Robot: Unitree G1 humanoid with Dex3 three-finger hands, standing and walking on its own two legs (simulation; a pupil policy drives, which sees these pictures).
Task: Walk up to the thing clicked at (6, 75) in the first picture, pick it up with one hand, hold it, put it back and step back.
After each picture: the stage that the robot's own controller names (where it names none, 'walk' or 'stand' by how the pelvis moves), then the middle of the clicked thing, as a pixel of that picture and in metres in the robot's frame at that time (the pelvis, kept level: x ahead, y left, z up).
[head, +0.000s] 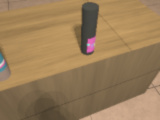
stand; out of the picture +0.47 +0.36 +0.04
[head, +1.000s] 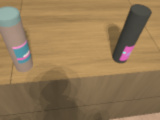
walk; (17, 44) +0.45 +0.25 +0.07
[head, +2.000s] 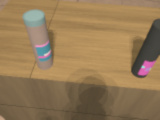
stand; (40, 43) +0.49 +0.18 +0.06
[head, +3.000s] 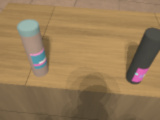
stand; (35, 51) +0.48 +0.19 +0.04
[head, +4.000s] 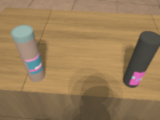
stand; (30, 57) +0.46 +0.21 +0.03
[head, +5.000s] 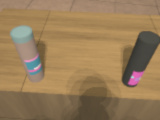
stand; (30, 57) +0.46 +0.21 +0.03
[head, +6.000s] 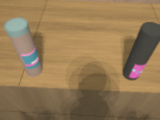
rise first; (26, 51) +0.46 +0.22 +0.04
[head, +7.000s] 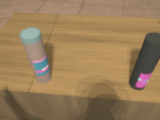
go down; (38, 58) +0.46 +0.21 +0.04
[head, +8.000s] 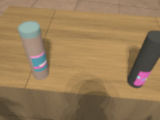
go down; (35, 54) +0.47 +0.19 +0.05
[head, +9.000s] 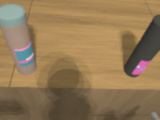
go down; (20, 45) +0.45 +0.19 +0.09
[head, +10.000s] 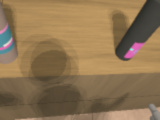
close in; out of the picture +0.46 +0.21 +0.12
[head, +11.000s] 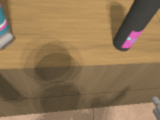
close; out of the picture +0.51 +0.21 +0.13
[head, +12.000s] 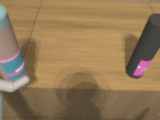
lift; (6, 54) +0.35 +0.20 +0.18
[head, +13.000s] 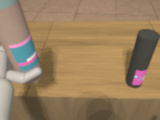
lift; (17, 42) +0.32 +0.17 +0.26
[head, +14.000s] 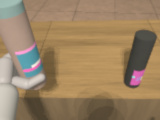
hold; (23, 50) +0.33 +0.16 +0.23
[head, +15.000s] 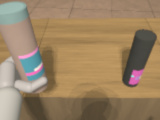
hold; (26, 54) +0.33 +0.16 +0.21
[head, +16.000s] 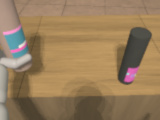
crouch; (9, 32) +0.41 +0.20 +0.23
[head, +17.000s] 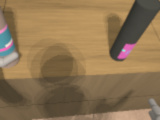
lower; out of the picture +0.47 +0.21 +0.11
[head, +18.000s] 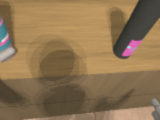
lower; out of the picture +0.47 +0.21 +0.12
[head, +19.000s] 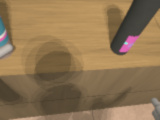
lower; out of the picture +0.48 +0.21 +0.12
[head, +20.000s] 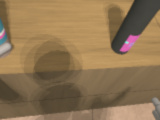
lower; out of the picture +0.49 +0.21 +0.12
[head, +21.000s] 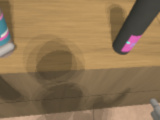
loosen; out of the picture +0.49 +0.21 +0.12
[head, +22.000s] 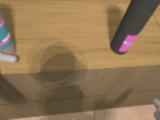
withdraw; out of the picture +0.48 +0.20 +0.12
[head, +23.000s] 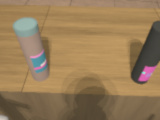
sink last; (34, 53) +0.44 +0.19 +0.08
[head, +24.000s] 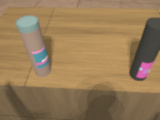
stand; (36, 49) +0.47 +0.20 +0.09
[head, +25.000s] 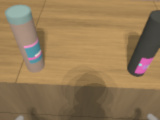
stand; (28, 43) +0.46 +0.20 +0.10
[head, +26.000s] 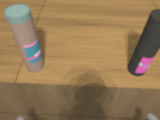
stand; (28, 43) +0.46 +0.20 +0.11
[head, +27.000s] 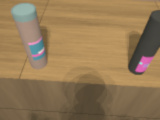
stand; (32, 40) +0.47 +0.19 +0.09
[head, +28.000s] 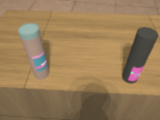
walk; (36, 54) +0.48 +0.20 +0.04
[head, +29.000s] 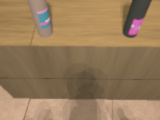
walk; (39, 11) +0.64 +0.19 +0.06
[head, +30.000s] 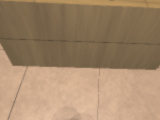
walk; out of the picture +0.98 +0.21 +0.05
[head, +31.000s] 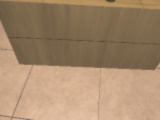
stand; out of the picture +1.08 +0.21 +0.04
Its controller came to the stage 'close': yes
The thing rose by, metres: 0.22
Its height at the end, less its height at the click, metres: +0.00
